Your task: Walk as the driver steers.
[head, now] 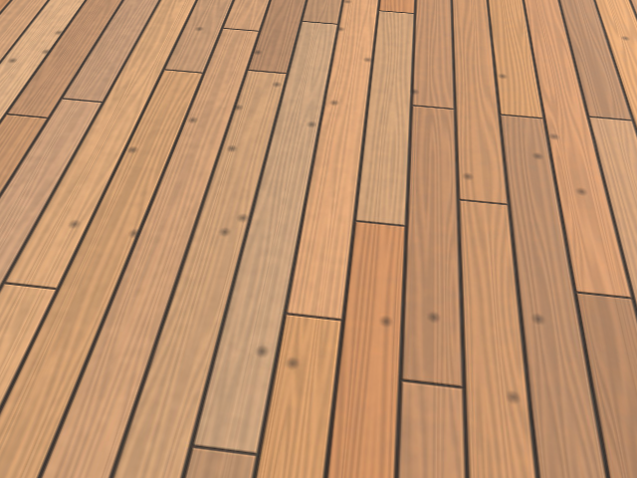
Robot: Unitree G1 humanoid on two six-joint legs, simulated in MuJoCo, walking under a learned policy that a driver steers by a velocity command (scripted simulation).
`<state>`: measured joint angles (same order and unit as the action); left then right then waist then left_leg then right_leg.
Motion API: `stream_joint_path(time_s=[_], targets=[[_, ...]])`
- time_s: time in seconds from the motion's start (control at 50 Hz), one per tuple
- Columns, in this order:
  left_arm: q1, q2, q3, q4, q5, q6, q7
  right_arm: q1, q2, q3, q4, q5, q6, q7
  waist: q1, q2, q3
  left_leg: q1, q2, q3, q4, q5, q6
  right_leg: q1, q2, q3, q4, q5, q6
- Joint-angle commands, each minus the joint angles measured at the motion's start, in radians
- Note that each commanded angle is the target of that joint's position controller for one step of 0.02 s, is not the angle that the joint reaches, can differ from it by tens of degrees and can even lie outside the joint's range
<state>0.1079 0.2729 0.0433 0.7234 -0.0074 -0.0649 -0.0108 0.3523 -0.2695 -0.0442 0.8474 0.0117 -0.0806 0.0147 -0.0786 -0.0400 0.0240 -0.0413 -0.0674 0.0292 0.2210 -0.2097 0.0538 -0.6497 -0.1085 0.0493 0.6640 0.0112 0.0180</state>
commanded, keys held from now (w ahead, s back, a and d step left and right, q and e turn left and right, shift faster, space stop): w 0.08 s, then w+q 0.74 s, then w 0.18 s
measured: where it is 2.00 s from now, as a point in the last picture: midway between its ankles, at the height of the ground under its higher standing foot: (187, 265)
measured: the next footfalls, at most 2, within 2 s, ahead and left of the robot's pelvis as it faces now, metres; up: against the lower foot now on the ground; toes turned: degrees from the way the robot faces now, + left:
right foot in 0.16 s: +0.27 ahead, -0.15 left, +0.00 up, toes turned +0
left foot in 0.70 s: +0.51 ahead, +0.14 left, +0.00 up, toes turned +20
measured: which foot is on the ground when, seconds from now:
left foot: down 0.00-0.16, up 0.18-0.68, down 0.70-1.00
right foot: up 0.00-0.14, down 0.16-0.72, up 0.74-1.00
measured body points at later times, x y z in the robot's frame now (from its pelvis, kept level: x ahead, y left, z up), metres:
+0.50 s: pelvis +0.27 -0.05 +0.00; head +0.29 -0.05 +0.45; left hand +0.26 +0.23 -0.13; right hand +0.47 -0.29 -0.11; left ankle +0.39 +0.14 -0.68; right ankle +0.23 -0.15 -0.75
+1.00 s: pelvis +0.53 +0.07 +0.00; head +0.55 +0.10 +0.45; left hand +0.59 +0.39 -0.10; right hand +0.71 -0.16 -0.11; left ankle +0.47 +0.13 -0.75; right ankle +0.75 -0.05 -0.68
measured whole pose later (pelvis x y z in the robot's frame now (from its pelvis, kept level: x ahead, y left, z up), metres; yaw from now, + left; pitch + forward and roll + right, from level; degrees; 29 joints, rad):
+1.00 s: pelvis +0.53 +0.07 +0.00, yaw +26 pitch +1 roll +0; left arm 0.08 0.30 0.06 0.76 0.01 -0.09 0.00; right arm 0.32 -0.26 -0.06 0.75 0.01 -0.06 0.00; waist -0.05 -0.04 0.04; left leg -0.13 -0.10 -0.07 0.30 -0.19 0.09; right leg -0.66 -0.12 0.07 0.78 -0.05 0.05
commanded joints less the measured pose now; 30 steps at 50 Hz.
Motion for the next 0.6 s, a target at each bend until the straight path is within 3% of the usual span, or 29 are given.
stream_joint_path(time_s=[0.02, 0.1, 0.12, 0.14, 0.16, 0.18, 0.2, 0.22, 0.24, 0.26, 0.3, 0.34, 0.38, 0.48, 0.54, 0.6], targets=[[-0.118, 0.052, 0.008, -0.092, -0.008, -0.021, -0.013, 0.025, -0.178, -0.043, -0.029, 0.009, -0.002, -0.007, -0.009, 0.102, 0.029, -0.029, 0.269, -0.125, -0.064, 0.249, 0.147, 0.053, 0.035, -0.031, -0.091, 0.066, -0.008], [-0.119, 0.087, 0.02, -0.107, -0.007, -0.031, -0.029, 0.032, -0.197, -0.052, -0.004, 0.014, 0.02, -0.017, 0.027, 0.119, 0.023, 0.076, 0.322, -0.157, 0.03, 0.364, 0.117, 0.103, 0.056, -0.028, -0.162, -0.063, -0.058], [-0.052, 0.107, 0.031, -0.092, -0.004, -0.035, -0.027, 0.013, -0.204, -0.053, -0.005, 0.015, 0.025, -0.019, 0.075, 0.123, -0.012, 0.069, 0.305, -0.149, 0.108, 0.49, 0.103, 0.21, 0.082, -0.049, -0.191, -0.08, -0.075], [0.089, 0.149, 0.055, -0.05, 0.001, -0.036, -0.02, 0.004, -0.187, -0.045, -0.008, 0.012, 0.029, -0.02, 0.144, 0.105, -0.102, 0.018, 0.254, -0.118, 0.267, 0.568, 0.077, 0.419, 0.095, -0.062, -0.208, -0.063, -0.102], [0.272, 0.22, 0.077, -0.017, 0.015, -0.035, -0.008, -0.002, -0.134, -0.022, -0.035, -0.008, 0.026, -0.021, 0.215, 0.024, -0.257, -0.169, 0.192, -0.079, 0.55, 0.365, 0.039, 0.727, -0.061, 0.092, -0.16, -0.027, -0.163], [0.33, 0.296, 0.094, 0.003, 0.018, -0.026, -0.007, 0.135, -0.016, 0.013, -0.05, -0.005, 0.008, -0.016, 0.159, -0.242, -0.394, -0.562, 0.025, -0.039, 0.901, -0.263, -0.026, 1.063, -0.302, 0.528, -0.24, -0.217, -0.308], [0.34, 0.195, 0.069, -0.002, 0.01, -0.023, -0.006, 0.09, -0.114, -0.009, -0.029, 0.017, -0.005, -0.013, 0.202, -0.17, -0.383, -0.668, 0.053, -0.167, 1.033, -0.374, -0.025, 1.028, -0.299, 0.63, -0.325, -0.37, -0.299], [0.275, 0.156, 0.054, -0.004, 0.008, -0.025, -0.003, 0.002, -0.171, -0.029, -0.058, 0.037, -0.011, -0.011, 0.197, -0.117, -0.228, -0.727, 0.097, -0.163, 1.062, -0.294, -0.017, 0.904, -0.27, 0.483, -0.352, -0.367, -0.255], [0.207, 0.133, 0.046, -0.008, 0.01, -0.027, -0.001, -0.048, -0.164, -0.029, -0.069, 0.033, -0.01, -0.014, 0.167, -0.063, -0.151, -0.703, 0.143, -0.138, 1.031, -0.206, -0.02, 0.775, -0.232, 0.369, -0.379, -0.298, -0.231], [0.154, 0.102, 0.038, -0.006, 0.013, -0.03, -0.004, -0.071, -0.154, -0.034, -0.072, 0.02, -0.004, -0.017, 0.139, -0.048, -0.087, -0.674, 0.168, -0.135, 0.983, -0.147, -0.026, 0.666, -0.197, 0.283, -0.417, -0.228, -0.219], [0.104, 0.076, 0.034, 0.003, 0.021, -0.046, -0.007, -0.027, -0.119, -0.037, -0.058, 0.021, 0.023, -0.018, 0.089, -0.073, -0.055, -0.575, 0.199, -0.141, 0.943, -0.081, -0.035, 0.546, -0.16, 0.165, -0.483, -0.145, -0.206], [0.091, 0.088, 0.041, 0.022, 0.02, -0.058, -0.005, -0.03, -0.087, -0.035, -0.063, 0.021, 0.045, -0.019, 0.069, -0.048, -0.024, -0.579, 0.206, -0.141, 0.914, -0.042, -0.047, 0.499, -0.16, 0.079, -0.523, -0.065, -0.213], [0.099, 0.106, 0.048, 0.042, 0.024, -0.062, 0.002, -0.068, -0.08, -0.036, -0.081, 0.015, 0.055, -0.02, 0.069, -0.025, 0.0, -0.63, 0.209, -0.153, 0.854, 0.035, -0.058, 0.505, -0.159, 0.009, -0.541, -0.005, -0.215], [0.124, 0.14, 0.057, 0.073, 0.021, -0.047, 0.02, -0.199, -0.054, -0.026, -0.123, 0.01, 0.044, 0.007, 0.111, -0.004, 0.035, -0.626, 0.193, -0.086, 0.584, 0.259, -0.055, 0.55, -0.127, -0.156, -0.554, 0.05, -0.183], [0.18, 0.162, 0.065, 0.1, 0.01, -0.031, 0.025, -0.301, -0.04, -0.018, -0.169, 0.008, 0.042, 0.024, 0.153, 0.013, 0.069, -0.65, 0.184, -0.04, 0.479, 0.259, -0.036, 0.636, -0.156, -0.197, -0.538, 0.074, -0.178], [0.207, 0.181, 0.073, 0.12, -0.006, -0.006, 0.025, -0.351, -0.05, -0.02, -0.211, 0.01, 0.044, 0.04, 0.155, 0.002, 0.079, -0.665, 0.162, 0.002, 0.424, 0.163, -0.003, 0.745, -0.187, -0.227, -0.472, 0.195, -0.161]])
